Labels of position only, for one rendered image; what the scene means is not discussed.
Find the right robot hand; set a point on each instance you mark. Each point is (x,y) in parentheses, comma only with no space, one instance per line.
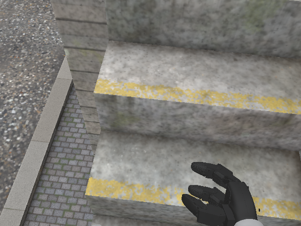
(222,209)

